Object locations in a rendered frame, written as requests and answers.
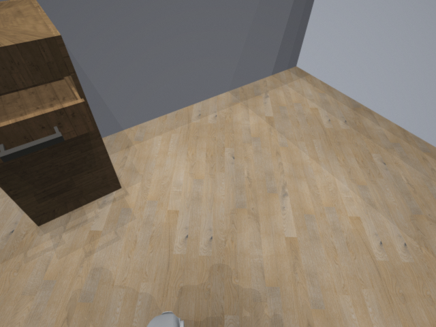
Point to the handle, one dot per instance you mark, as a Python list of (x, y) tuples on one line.
[(19, 151)]

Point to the drawer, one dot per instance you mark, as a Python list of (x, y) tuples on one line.
[(31, 113)]

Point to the cabinet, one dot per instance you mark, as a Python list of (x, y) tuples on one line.
[(58, 179)]

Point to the robot left thigh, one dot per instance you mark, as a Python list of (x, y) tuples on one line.
[(166, 320)]

